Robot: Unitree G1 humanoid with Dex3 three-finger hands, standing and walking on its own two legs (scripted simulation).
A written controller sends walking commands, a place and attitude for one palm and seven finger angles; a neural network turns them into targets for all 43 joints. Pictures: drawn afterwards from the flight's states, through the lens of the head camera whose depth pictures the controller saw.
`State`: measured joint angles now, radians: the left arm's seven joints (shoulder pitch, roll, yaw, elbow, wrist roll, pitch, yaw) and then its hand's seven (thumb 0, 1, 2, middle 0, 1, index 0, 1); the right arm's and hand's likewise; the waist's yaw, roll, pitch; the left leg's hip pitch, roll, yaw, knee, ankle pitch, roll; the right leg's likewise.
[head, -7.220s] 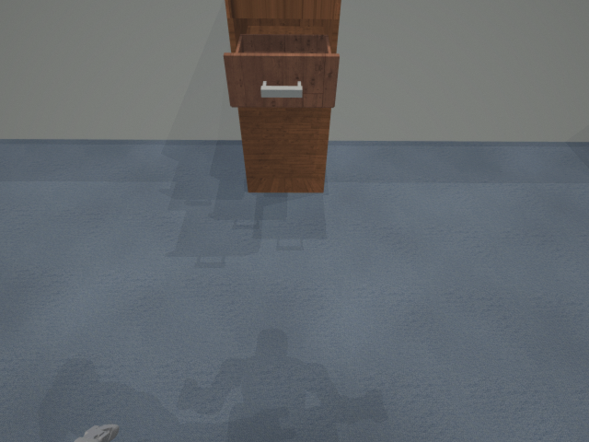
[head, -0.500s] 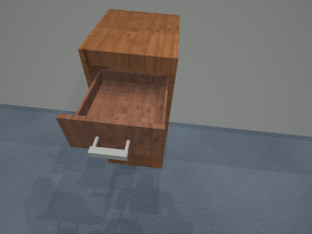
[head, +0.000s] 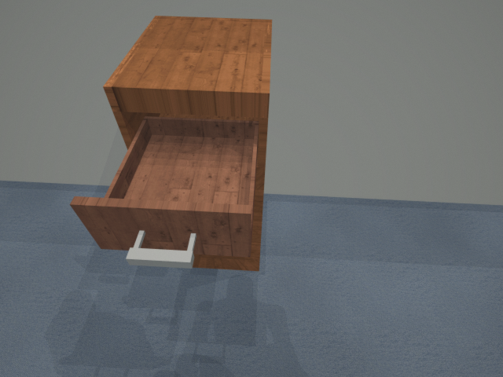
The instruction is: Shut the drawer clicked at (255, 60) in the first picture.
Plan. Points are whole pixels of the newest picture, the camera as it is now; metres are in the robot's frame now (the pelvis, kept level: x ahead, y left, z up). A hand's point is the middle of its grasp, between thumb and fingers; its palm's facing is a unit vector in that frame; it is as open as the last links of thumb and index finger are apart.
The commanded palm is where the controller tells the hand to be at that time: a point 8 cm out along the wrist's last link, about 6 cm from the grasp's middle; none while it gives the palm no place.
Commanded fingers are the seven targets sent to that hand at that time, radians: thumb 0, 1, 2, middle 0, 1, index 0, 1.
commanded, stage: come to a stop and stand still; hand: left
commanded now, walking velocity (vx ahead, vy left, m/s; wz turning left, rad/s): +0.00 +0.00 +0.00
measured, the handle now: (164, 247) +0.35 +0.20 -0.05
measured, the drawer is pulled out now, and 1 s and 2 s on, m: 0.29 0.29 0.29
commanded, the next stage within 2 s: look again from close up in 0.72 s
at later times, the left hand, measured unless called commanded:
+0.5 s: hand out of the picture -0.02 +0.15 -0.18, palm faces +0.05 -0.98 -0.18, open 7.4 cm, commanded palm none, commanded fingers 0.00 0.90 0.90 -0.20 -0.30 -0.20 -0.30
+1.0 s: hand out of the picture +0.00 +0.19 -0.17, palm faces +0.01 -0.97 -0.25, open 7.4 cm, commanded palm none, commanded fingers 0.00 0.90 0.90 -0.20 -0.30 -0.20 -0.30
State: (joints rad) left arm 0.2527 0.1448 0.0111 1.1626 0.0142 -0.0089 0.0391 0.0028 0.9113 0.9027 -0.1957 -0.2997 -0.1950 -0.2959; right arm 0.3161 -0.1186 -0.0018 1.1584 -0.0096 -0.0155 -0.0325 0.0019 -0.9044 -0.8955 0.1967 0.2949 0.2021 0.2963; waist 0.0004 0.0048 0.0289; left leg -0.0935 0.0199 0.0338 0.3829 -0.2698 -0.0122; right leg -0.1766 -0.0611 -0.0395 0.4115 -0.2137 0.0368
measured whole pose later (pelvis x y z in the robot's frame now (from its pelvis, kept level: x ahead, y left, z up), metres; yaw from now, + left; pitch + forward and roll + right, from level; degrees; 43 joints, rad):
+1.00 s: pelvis -0.02 +0.00 -0.01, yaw +0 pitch -1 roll +0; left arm 0.25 0.18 -0.01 1.11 0.02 -0.02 0.03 0.00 0.91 0.90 -0.20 -0.30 -0.20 -0.30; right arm 0.28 -0.20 0.00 1.05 -0.02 -0.02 -0.01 0.00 -0.91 -0.90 0.19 0.29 0.20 0.30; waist -0.01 0.04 0.02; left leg -0.17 0.03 0.03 0.50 -0.31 -0.02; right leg -0.24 -0.06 -0.04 0.50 -0.24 0.03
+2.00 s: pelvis +0.05 -0.01 -0.01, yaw +1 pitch -1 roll +1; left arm 0.26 0.14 0.03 1.11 0.01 -0.02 0.05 0.00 0.91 0.90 -0.20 -0.30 -0.20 -0.30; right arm 0.29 -0.13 0.00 1.11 -0.01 -0.03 -0.04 0.00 -0.91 -0.90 0.20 0.29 0.20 0.30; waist 0.00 0.00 0.07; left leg -0.12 0.03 0.06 0.57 -0.37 -0.03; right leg -0.24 -0.07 -0.05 0.70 -0.34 0.01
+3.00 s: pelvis -0.21 +0.04 -0.02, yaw +0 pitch -3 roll -1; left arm 0.35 0.15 0.03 0.97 0.01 0.04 0.03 0.00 0.91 0.90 -0.20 -0.30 -0.19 -0.30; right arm 0.41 -0.16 -0.03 1.09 -0.04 0.06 -0.01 0.01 -0.91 -0.90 0.20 0.29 0.20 0.30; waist -0.03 0.04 -0.05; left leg -0.40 -0.07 0.07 0.40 -0.03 0.09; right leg -0.16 0.03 -0.07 0.67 -0.52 -0.06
